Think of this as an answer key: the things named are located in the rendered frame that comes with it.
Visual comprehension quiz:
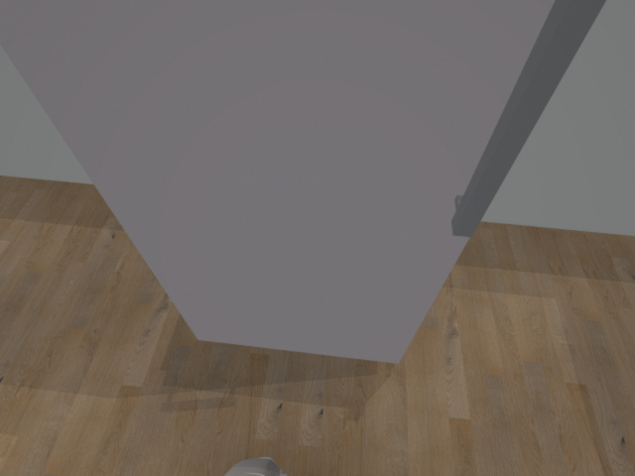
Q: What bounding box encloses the handle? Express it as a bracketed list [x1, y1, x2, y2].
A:
[451, 0, 606, 237]

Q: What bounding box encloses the fridge door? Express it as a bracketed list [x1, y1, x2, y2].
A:
[0, 0, 555, 364]

